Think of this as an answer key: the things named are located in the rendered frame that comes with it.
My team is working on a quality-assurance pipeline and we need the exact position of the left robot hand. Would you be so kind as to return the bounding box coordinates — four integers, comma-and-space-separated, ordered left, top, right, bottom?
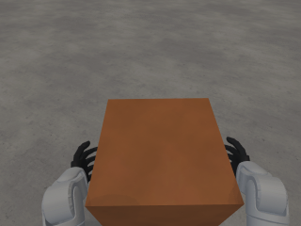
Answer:
71, 141, 98, 182

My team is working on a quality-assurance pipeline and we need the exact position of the right robot hand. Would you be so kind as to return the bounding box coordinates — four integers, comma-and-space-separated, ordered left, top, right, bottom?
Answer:
224, 137, 250, 177

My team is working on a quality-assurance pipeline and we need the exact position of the carton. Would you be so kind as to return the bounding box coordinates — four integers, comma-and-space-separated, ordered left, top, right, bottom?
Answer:
85, 98, 245, 226

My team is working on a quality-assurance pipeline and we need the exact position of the robot right forearm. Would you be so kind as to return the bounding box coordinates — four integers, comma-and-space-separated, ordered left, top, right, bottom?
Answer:
235, 161, 290, 226

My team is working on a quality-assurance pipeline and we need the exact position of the robot left forearm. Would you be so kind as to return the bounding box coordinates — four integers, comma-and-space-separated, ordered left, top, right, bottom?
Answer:
41, 167, 88, 226

